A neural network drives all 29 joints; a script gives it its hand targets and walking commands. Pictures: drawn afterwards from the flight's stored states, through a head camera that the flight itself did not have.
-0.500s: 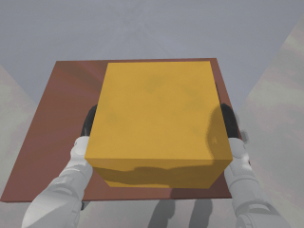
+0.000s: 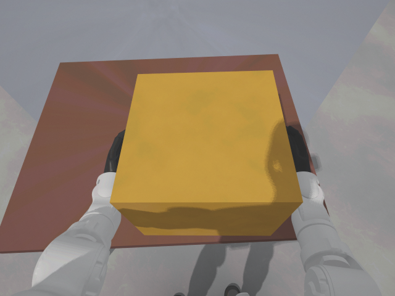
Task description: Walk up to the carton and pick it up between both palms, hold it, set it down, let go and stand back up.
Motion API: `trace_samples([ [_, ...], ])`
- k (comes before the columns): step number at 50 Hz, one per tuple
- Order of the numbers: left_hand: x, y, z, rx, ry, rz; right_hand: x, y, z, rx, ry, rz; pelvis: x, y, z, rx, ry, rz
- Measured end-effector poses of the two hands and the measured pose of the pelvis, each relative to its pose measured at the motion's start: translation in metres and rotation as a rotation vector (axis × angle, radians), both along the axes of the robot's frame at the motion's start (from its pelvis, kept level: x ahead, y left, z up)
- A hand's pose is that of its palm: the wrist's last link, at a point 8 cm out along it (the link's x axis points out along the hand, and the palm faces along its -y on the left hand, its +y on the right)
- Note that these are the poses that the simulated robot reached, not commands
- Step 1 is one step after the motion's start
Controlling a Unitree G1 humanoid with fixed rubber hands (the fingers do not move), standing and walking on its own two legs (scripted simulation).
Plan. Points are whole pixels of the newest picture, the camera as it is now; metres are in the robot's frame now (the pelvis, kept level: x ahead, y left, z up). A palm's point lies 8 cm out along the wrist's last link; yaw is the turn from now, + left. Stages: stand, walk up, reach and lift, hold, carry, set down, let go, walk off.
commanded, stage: set down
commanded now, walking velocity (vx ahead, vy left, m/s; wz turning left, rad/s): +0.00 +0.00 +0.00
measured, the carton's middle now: (205, 156) +0.42 -0.04 -0.03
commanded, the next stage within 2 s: none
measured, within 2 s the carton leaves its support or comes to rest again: rests again in 0.22 s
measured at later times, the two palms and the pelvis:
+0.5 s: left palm (114, 148) +0.44 +0.16 +0.00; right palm (309, 153) +0.39 -0.26 +0.00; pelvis -0.01 +0.00 -0.02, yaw -4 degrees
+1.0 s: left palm (92, 186) +0.37 +0.20 -0.02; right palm (316, 179) +0.34 -0.27 -0.03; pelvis -0.02 -0.01 -0.02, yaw -1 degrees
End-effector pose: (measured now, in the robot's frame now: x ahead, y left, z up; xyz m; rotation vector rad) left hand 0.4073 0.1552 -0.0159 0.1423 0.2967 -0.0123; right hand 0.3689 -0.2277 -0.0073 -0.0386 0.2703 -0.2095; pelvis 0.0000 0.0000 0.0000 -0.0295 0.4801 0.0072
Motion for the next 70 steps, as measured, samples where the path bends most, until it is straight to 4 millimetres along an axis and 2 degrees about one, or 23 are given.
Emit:
trace_samples([
  [7,-0.001,0.000,-0.010,0.003,0.009,-0.005,-0.004,0.000,-0.012,-0.007,0.011,-0.002,-0.002,0.001,-0.002,-0.002,0.015,-0.001],
  [15,0.003,-0.004,-0.009,-0.002,0.005,0.005,0.000,-0.005,-0.020,-0.001,0.023,0.000,-0.002,0.004,-0.006,-0.001,0.028,-0.026],
  [24,0.029,0.000,0.018,-0.089,-0.047,0.065,0.017,-0.028,0.004,0.040,-0.009,-0.062,-0.009,0.002,-0.016,0.007,0.004,-0.066],
  [31,0.038,-0.007,0.026,-0.111,-0.039,0.035,0.028,-0.020,0.016,0.081,-0.015,-0.047,-0.011,-0.001,-0.022,0.009,-0.010,-0.069],
  [34,0.031,-0.008,0.027,-0.115,-0.048,0.025,0.026,-0.017,0.016,0.087,-0.039,-0.042,-0.010,-0.002,-0.020,0.002,-0.025,-0.067],
  [37,0.016,-0.003,0.024,-0.107,-0.036,0.016,0.015,-0.018,0.011,0.084,-0.038,-0.048,-0.010,-0.004,-0.015,-0.005,-0.059,-0.064],
  [44,-0.025,0.027,0.001,-0.083,0.021,0.077,-0.020,-0.032,-0.011,0.051,0.019,-0.061,-0.012,-0.010,-0.009,0.007,-0.068,-0.034],
  [50,-0.039,0.048,-0.008,-0.071,0.011,0.132,-0.028,-0.038,-0.019,0.055,0.013,-0.052,-0.020,-0.014,-0.016,0.020,-0.037,-0.023],
  [56,-0.047,0.050,-0.006,-0.080,-0.006,0.100,-0.039,-0.036,-0.021,0.053,0.020,-0.051,-0.025,-0.016,-0.017,0.021,-0.059,-0.011],
  [62,-0.051,0.041,0.006,-0.097,-0.044,0.056,-0.051,-0.033,-0.013,0.060,-0.014,-0.050,-0.025,-0.016,-0.014,0.020,-0.102,-0.017],
  [65,-0.053,0.040,0.005,-0.087,-0.012,0.049,-0.056,-0.035,-0.014,0.069,0.013,-0.059,-0.025,-0.016,-0.012,0.021,-0.119,-0.018],
  [70,-0.071,0.037,0.013,-0.090,-0.028,0.024,-0.073,-0.034,-0.005,0.057,-0.033,-0.051,-0.022,-0.015,-0.004,0.021,-0.182,-0.027],
])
